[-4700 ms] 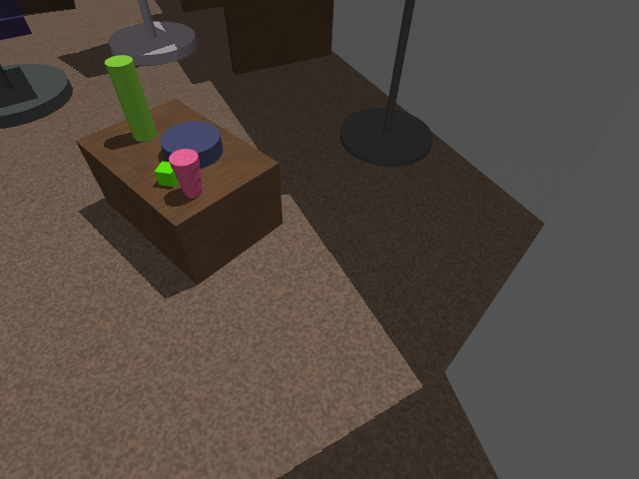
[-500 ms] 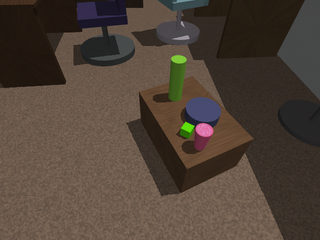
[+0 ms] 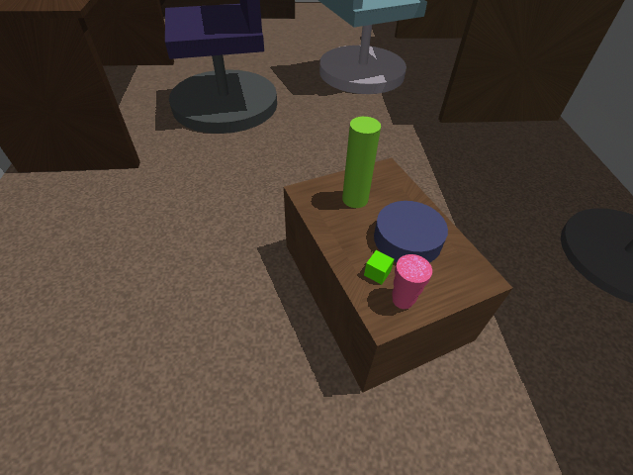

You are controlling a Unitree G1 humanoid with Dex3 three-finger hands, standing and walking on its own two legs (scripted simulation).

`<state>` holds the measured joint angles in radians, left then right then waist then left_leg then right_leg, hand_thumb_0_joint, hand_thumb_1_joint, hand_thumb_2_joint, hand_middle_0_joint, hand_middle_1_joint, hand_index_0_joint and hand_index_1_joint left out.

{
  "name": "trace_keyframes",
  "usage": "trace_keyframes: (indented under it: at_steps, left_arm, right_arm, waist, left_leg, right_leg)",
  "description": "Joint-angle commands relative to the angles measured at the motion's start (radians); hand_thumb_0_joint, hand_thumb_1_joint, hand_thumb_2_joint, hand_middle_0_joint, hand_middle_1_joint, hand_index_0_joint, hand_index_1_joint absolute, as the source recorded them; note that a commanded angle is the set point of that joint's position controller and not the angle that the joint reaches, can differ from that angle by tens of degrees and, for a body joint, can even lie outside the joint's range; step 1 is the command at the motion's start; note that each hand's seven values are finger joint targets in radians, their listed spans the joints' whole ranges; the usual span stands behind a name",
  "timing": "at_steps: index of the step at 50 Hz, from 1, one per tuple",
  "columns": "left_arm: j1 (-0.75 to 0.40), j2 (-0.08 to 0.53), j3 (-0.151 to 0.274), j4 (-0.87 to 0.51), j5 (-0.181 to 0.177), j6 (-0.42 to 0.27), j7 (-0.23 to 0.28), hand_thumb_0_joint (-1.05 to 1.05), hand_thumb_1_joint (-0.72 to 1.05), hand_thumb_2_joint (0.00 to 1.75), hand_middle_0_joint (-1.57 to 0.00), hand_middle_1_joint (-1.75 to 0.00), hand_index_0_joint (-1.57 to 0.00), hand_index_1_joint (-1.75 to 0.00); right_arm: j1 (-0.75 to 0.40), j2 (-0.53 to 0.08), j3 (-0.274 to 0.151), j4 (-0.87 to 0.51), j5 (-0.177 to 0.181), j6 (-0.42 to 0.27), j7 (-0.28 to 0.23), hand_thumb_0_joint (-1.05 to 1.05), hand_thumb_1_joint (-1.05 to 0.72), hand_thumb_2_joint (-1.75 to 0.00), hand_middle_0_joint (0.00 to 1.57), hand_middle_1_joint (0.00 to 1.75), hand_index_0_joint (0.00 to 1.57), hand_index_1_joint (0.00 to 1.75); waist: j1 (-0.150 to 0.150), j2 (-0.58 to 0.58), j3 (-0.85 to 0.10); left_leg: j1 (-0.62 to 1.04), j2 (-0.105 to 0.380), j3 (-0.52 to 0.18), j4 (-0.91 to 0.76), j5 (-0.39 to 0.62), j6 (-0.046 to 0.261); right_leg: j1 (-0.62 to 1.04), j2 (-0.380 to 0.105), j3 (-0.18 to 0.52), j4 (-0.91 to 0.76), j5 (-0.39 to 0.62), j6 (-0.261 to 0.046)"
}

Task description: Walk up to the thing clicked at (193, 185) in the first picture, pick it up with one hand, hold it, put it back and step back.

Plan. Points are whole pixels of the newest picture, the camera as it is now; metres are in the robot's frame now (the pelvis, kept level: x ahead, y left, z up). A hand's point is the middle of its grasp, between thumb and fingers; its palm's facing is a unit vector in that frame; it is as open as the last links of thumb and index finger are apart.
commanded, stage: stand
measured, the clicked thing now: (408, 284) +0.65 -0.26 -0.38
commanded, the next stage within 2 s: walk up in 1.94 s
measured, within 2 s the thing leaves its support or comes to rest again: neither
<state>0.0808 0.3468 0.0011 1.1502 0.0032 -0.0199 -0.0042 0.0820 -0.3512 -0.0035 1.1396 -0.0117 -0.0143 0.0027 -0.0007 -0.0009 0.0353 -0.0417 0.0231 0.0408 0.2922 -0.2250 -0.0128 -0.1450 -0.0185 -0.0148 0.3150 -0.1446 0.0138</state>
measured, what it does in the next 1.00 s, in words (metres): stands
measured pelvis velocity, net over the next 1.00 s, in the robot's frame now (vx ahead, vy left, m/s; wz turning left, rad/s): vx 0.00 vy -0.01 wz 0.02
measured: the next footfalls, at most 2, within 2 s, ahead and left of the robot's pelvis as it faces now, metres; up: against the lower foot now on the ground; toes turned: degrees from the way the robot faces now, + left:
none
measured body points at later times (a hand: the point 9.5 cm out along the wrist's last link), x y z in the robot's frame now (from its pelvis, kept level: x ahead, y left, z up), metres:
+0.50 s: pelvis +0.00 +0.00 +0.00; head +0.00 +0.00 +0.45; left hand +0.07 +0.30 -0.13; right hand +0.07 -0.30 -0.14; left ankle -0.04 +0.12 -0.75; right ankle +0.02 -0.13 -0.75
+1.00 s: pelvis +0.00 -0.01 +0.00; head +0.01 -0.01 +0.45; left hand +0.06 +0.30 -0.13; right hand +0.07 -0.31 -0.13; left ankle -0.04 +0.12 -0.75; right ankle +0.02 -0.13 -0.75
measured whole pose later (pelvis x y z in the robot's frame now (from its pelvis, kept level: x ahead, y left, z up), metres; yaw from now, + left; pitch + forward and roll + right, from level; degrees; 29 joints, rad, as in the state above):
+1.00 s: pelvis +0.00 -0.01 +0.00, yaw +1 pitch -1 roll +0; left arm 0.11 0.35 0.00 1.15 0.00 -0.02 -0.01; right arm 0.13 -0.35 0.00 1.13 -0.01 -0.01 0.00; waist 0.00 0.00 0.04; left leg -0.05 0.03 0.02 0.29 -0.22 -0.02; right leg -0.15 -0.02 -0.03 0.32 -0.15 0.01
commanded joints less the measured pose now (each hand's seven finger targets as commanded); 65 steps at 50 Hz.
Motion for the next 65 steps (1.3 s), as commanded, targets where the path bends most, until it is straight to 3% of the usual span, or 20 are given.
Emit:
trace_keyframes:
  at_steps: [1,22,38,45,51,56,59,65]
  left_arm:
    - [-0.044,0.211,0.036,-0.061,0.001,-0.015,0.016,0.00,0.90,0.90,-0.20,-0.30,-0.20,-0.30]
    - [-0.031,0.213,0.035,-0.064,0.004,-0.012,0.014,0.00,0.90,0.90,-0.20,-0.30,-0.20,-0.30]
    - [-0.019,0.222,0.036,-0.060,0.003,-0.015,0.015,0.00,0.90,0.90,-0.20,-0.30,-0.20,-0.30]
    - [-0.024,0.216,0.035,-0.066,0.002,-0.014,0.013,0.00,0.90,0.90,-0.20,-0.30,-0.20,-0.30]
    - [-0.020,0.221,0.035,-0.061,0.002,-0.013,0.013,0.00,0.90,0.90,-0.20,-0.30,-0.20,-0.30]
    - [-0.019,0.221,0.036,-0.062,0.002,-0.014,0.013,0.00,0.90,0.90,-0.20,-0.30,-0.20,-0.30]
    - [-0.017,0.216,0.035,-0.062,0.003,-0.013,0.014,0.00,0.90,0.90,-0.20,-0.30,-0.20,-0.30]
    - [-0.018,0.216,0.035,-0.062,0.002,-0.014,0.015,0.00,0.90,0.90,-0.20,-0.30,-0.20,-0.30]
  right_arm:
    - [-0.025,-0.210,-0.041,-0.048,0.001,-0.015,-0.012,0.00,-0.90,-0.90,0.20,0.30,0.20,0.30]
    - [-0.013,-0.213,-0.043,-0.053,0.000,-0.017,-0.012,0.00,-0.90,-0.90,0.20,0.30,0.20,0.30]
    - [0.004,-0.204,-0.041,-0.054,0.001,-0.013,-0.007,0.00,-0.90,-0.90,0.20,0.30,0.20,0.30]
    - [0.010,-0.209,-0.039,-0.058,0.000,-0.016,-0.010,0.00,-0.90,-0.90,0.20,0.30,0.20,0.30]
    - [0.010,-0.206,-0.036,-0.062,0.000,-0.014,-0.011,0.00,-0.90,-0.90,0.20,0.30,0.20,0.30]
    - [0.018,-0.207,-0.035,-0.059,0.001,-0.017,-0.012,0.00,-0.90,-0.90,0.20,0.30,0.20,0.30]
    - [0.009,-0.210,-0.036,-0.064,0.002,-0.016,-0.012,0.00,-0.90,-0.90,0.20,0.30,0.20,0.30]
    - [0.011,-0.211,-0.036,-0.065,0.002,-0.016,-0.014,0.00,-0.90,-0.90,0.20,0.30,0.20,0.30]
  waist:
    - [-0.006,0.016,-0.081]
    - [0.001,0.012,-0.080]
    - [-0.001,-0.005,-0.044]
    - [-0.003,0.014,-0.069]
    - [0.001,0.002,-0.053]
    - [-0.001,0.013,-0.067]
    - [0.002,-0.001,-0.067]
    - [0.002,0.001,-0.079]
  left_leg:
    - [-0.030,0.126,-0.081,-0.046,0.223,0.020]
    - [-0.039,0.125,-0.093,-0.062,0.189,0.025]
    - [-0.059,0.111,-0.097,-0.060,0.101,0.026]
    - [-0.052,0.117,-0.100,-0.054,0.153,0.024]
    - [-0.063,0.117,-0.101,-0.058,0.136,0.026]
    - [-0.049,0.118,-0.099,-0.052,0.175,0.023]
    - [-0.042,0.118,-0.100,-0.056,0.163,0.025]
    - [-0.024,0.124,-0.096,-0.043,0.241,0.022]
  right_leg:
    - [0.076,-0.123,0.098,-0.020,0.243,-0.030]
    - [0.073,-0.123,0.095,-0.017,0.179,-0.038]
    - [0.049,-0.118,0.098,-0.047,0.095,-0.031]
    - [0.068,-0.122,0.095,-0.029,0.160,-0.038]
    - [0.062,-0.119,0.093,-0.035,0.130,-0.033]
    - [0.077,-0.126,0.097,-0.027,0.192,-0.039]
    - [0.065,-0.120,0.090,-0.029,0.164,-0.036]
    - [0.086,-0.124,0.086,-0.013,0.252,-0.040]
